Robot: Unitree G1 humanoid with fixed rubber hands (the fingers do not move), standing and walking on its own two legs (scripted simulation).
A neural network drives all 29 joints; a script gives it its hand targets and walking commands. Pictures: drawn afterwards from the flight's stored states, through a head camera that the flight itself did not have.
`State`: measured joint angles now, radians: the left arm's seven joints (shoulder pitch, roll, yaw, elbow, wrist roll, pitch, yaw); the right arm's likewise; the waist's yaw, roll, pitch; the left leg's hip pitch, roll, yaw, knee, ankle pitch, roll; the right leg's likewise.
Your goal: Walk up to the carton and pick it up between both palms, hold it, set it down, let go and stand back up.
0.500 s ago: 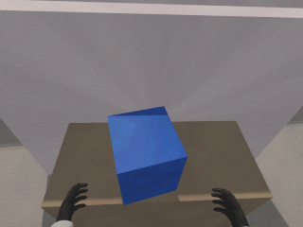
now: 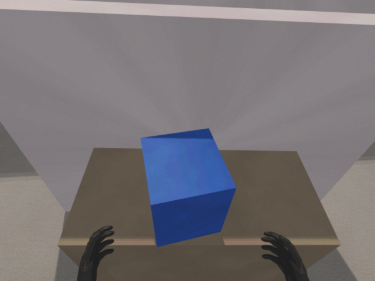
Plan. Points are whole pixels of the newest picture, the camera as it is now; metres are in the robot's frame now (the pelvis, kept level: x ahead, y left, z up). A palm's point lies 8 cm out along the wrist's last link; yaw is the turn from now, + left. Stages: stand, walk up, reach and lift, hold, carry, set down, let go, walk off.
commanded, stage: reach and lift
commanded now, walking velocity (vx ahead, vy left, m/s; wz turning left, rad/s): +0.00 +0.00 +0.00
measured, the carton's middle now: (182, 187) +0.39 +0.05 -0.10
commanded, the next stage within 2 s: none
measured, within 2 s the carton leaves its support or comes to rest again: neither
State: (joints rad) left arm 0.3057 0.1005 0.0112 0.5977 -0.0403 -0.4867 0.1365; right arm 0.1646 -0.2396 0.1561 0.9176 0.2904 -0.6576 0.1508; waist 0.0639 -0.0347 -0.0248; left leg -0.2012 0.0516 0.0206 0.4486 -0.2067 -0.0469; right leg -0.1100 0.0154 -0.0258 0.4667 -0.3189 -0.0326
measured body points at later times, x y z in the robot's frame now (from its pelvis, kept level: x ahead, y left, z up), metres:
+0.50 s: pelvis +0.01 +0.00 +0.00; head -0.01 +0.01 +0.45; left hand +0.21 +0.23 -0.02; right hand +0.26 -0.19 -0.02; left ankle +0.02 +0.15 -0.74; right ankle -0.04 -0.10 -0.74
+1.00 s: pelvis +0.01 +0.00 +0.01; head +0.00 +0.01 +0.46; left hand +0.27 +0.23 +0.03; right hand +0.33 -0.17 +0.03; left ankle +0.02 +0.15 -0.74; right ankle -0.04 -0.10 -0.74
